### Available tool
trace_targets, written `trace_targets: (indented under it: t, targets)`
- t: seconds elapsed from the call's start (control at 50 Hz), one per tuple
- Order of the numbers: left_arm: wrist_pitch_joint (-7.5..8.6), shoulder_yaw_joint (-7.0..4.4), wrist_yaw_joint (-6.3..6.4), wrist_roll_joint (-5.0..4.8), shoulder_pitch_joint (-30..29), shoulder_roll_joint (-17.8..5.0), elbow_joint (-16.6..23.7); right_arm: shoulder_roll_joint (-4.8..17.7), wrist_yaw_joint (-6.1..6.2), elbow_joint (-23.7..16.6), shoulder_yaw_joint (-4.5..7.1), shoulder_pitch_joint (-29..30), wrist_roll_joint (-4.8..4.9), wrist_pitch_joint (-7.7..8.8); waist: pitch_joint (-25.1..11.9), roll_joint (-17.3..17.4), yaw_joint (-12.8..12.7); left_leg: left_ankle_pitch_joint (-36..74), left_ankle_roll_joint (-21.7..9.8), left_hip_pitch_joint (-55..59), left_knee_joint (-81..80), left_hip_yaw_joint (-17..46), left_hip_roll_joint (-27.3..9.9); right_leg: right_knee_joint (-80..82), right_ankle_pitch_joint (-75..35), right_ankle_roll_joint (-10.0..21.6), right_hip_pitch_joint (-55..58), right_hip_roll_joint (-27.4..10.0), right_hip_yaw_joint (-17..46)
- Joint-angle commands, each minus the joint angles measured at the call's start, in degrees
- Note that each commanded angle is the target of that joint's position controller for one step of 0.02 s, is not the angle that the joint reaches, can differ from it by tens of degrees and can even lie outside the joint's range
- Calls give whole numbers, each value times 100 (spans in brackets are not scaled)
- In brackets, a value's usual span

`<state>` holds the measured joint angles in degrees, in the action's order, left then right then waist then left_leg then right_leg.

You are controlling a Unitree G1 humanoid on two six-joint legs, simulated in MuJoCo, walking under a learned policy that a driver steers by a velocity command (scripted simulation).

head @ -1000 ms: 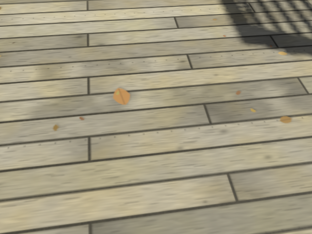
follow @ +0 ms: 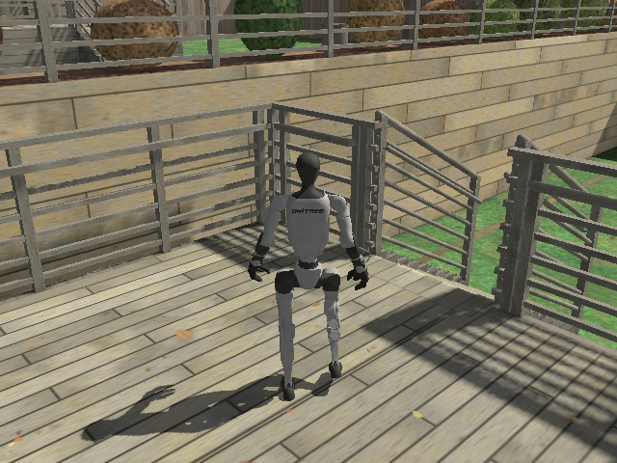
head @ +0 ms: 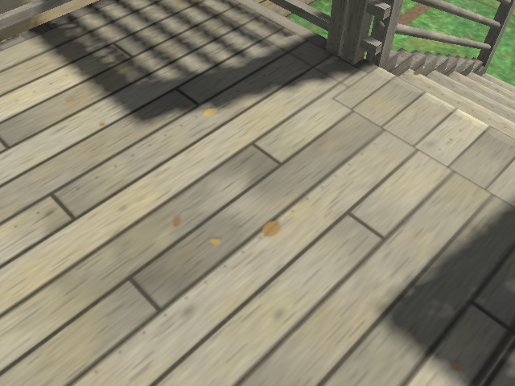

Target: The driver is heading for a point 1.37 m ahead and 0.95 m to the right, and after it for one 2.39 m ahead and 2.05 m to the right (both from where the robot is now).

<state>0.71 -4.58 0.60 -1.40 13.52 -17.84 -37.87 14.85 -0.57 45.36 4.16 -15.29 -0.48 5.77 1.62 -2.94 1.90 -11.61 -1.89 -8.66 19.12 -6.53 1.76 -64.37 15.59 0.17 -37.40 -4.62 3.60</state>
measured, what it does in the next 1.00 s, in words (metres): walks ahead, turning right: right foot, then left foot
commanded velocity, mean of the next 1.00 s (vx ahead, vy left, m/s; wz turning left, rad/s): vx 0.50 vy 0.00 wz -0.59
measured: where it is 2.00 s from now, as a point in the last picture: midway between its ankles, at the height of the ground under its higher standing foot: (436, 228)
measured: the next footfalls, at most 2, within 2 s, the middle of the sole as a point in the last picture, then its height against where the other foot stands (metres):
right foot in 0.26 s outside the picture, level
left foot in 0.74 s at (275, 328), level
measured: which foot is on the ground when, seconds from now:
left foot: down 0.00-0.28, up 0.30-0.72, down 0.74-1.00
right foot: up 0.00-0.24, down 0.26-0.76, up 0.78-1.00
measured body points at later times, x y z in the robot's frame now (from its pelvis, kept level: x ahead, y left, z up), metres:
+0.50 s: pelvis +0.28 -0.08 +0.00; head +0.31 -0.11 +0.45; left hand +0.44 +0.16 -0.10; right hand +0.38 -0.40 -0.09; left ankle +0.40 +0.08 -0.67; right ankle +0.27 -0.16 -0.74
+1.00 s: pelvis +0.56 -0.12 +0.00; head +0.58 -0.13 +0.45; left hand +0.84 +0.02 -0.09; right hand +0.45 -0.39 -0.11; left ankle +0.60 -0.03 -0.74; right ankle +0.52 -0.29 -0.66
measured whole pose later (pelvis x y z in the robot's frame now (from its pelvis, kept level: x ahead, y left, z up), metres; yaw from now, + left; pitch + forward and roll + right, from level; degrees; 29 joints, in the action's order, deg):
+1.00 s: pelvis +0.56 -0.12 +0.00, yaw -35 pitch +1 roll +2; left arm 0.5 -4.5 0.3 -1.4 13.3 -18.3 -36.4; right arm 15.3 -0.4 46.0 3.5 -17.0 -0.5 5.4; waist 1.8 -3.0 2.8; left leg -12.1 -1.9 -8.1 19.4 -6.3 1.4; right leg -62.7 13.8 -0.1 -37.6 -4.1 4.3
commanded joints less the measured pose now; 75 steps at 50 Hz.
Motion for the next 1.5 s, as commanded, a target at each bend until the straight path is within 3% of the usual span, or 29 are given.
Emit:
trace_targets:
  t: [0.02,0.18,0.22,0.26,0.28,0.3,0.32,0.34,0.36,0.4,0.48,0.62,0.72,0.74,0.76,0.78,0.8,0.84,0.9,1.16,1.24,1.26,1.28,1.3,1.32,1.34,1.38,1.42,1.5]
  targets:
    - [47,-6,-53,37,44,-146,383,813,31,-333,179,487,7,116,67,645,-192,1238,-973,43,-1143,829,-1656,578,-828,-62,-343,-307,241]
    - [117,37,-346,6,-1191,-174,847,1307,64,-36,289,-12,201,-117,341,562,186,2147,-596,1043,-755,-141,-1778,2678,-1196,302,79,-6,-514]
    - [76,-92,-350,49,-838,-410,854,1495,90,-38,342,0,260,-200,-9,764,-113,4118,-470,1307,147,-364,-1764,2781,-543,542,786,401,-864]
    - [10,-425,-254,17,914,-969,410,1326,134,-84,261,3,247,-263,-918,553,-1041,4390,-151,349,2569,-651,-1415,3226,-832,944,3332,840,-872]
    - [-25,-549,-137,-41,1365,-1562,316,668,118,-293,46,-256,-35,-221,-1335,-782,-864,408,166,-1734,4661,-657,-829,3352,-770,1519,5101,-492,1370]
    - [102,-486,-197,-30,1174,-1715,587,518,58,-567,-91,-331,2,-20,-2383,-1295,-579,-2343,315,-3195,6071,675,119,4462,479,2533,6086,-1494,4537]
    - [194,-343,-248,15,1116,-1169,574,1097,-8,-662,54,353,229,116,-2032,-461,-914,-1856,230,-3802,6221,1226,-238,4777,664,2155,5906,-1366,4063]
    - [251,-277,-244,37,930,-995,519,1062,-32,-763,23,610,300,197,-1289,-342,-793,-1356,118,-3902,5859,1124,-456,4773,306,1931,5162,-1163,3239]
    - [269,-226,-231,36,537,-858,545,967,18,-699,2,630,174,224,-893,197,-514,-959,122,-3577,5347,1129,-705,4754,-292,1728,4315,-910,2633]
    - [276,-127,-184,130,70,-635,671,1030,27,-634,57,498,39,130,-597,41,-156,-584,203,-2880,4766,1153,-892,4945,-1266,1630,3275,-603,2010]
    - [309,-151,-47,89,172,-757,525,751,37,-679,-20,740,-55,-39,-350,102,-124,30,542,-2725,3706,961,-753,5124,-1994,1661,2519,-356,1411]
    - [232,-198,35,-1,700,-871,173,664,-76,-1003,-97,1941,79,36,-69,-182,-587,1626,568,-1987,1366,1033,-257,4832,-810,1239,2316,-157,1457]
    - [141,-166,56,12,608,-664,125,980,-89,-850,110,1132,92,138,-275,-468,-108,741,158,-885,786,998,-172,3780,-903,936,2716,-155,2019]
    - [147,-65,37,45,610,-380,174,1163,-53,-762,196,488,12,170,-790,-268,191,648,-94,215,809,1295,-579,2781,-923,730,2414,162,1733]
    - [166,49,32,16,1075,-18,295,1616,-6,-700,301,-260,-114,168,-1686,898,230,-56,-743,2234,648,3034,-1850,867,377,316,923,828,997]
    - [207,69,52,-93,1421,-180,387,1624,-74,-538,329,-575,-24,95,-2007,2312,117,-1772,-1274,2851,-104,5307,-2607,-521,1903,128,-411,929,689]
    - [188,-59,59,-125,1114,-697,275,1132,-70,-646,202,-282,58,69,-1257,1501,213,-2560,-1105,2281,-336,4988,-2473,-1086,1463,58,-856,587,810]
    - [143,-105,51,6,338,-769,404,801,-20,-676,89,199,8,-14,-340,774,144,-1288,-809,942,-425,3357,-2017,-947,652,33,-672,215,485]
    - [75,-96,-15,-29,326,-461,417,608,21,-552,38,362,-16,28,-106,1009,-76,-98,-733,203,-774,2124,-1595,-446,189,46,-187,-98,355]
    - [141,91,-362,-18,-1352,-49,935,1245,88,39,185,-267,126,-142,370,610,362,2050,-614,1116,-874,-38,-1709,2591,-1501,161,-203,9,-480]
    - [80,-142,-398,34,-637,-499,892,1579,160,37,283,-205,232,-295,-239,925,-289,5377,-409,1473,775,-458,-1729,2894,-444,652,1223,681,-1009]
    - [60,-306,-348,21,281,-755,652,1542,188,-1,265,-103,257,-323,-705,799,-815,5347,-257,1002,1918,-602,-1575,3310,-827,879,2537,887,-1014]
    - [-10,-483,-229,-5,1234,-1150,412,1286,203,-97,160,-175,130,-290,-1212,284,-1212,3523,-28,-438,3611,-563,-1354,3390,-875,1181,4363,388,-55]
    - [45,-525,-185,-55,929,-1770,483,440,108,-468,-114,-673,-89,-144,-1662,-1248,-387,-2033,285,-3008,5594,-98,-161,3836,7,2217,6056,-1115,3235]
    - [145,-390,-214,-13,1150,-1291,633,929,27,-544,-52,-78,96,75,-2336,-621,-878,-2190,232,-3603,6174,1148,-111,4595,679,2409,6245,-1430,4371]
    - [230,-293,-232,38,959,-1009,538,1155,-14,-739,12,468,292,182,-1482,-340,-909,-1582,140,-3990,6004,1169,-372,4729,212,2100,5661,-1252,3511]
    - [275,-197,-221,35,259,-737,579,1064,42,-672,-4,495,87,239,-679,242,-387,-840,169,-3381,4996,1139,-761,4795,-966,1756,4055,-760,2325]
    - [292,-130,-178,122,-65,-605,655,1083,27,-626,36,299,12,112,-507,69,-85,-568,305,-2813,4585,1153,-868,5038,-1641,1733,3231,-538,1943]
    - [306,-174,-34,81,112,-793,445,750,40,-756,-65,740,-63,-39,-211,84,-135,222,639,-2678,3379,935,-720,5156,-2105,1671,2378,-241,1316]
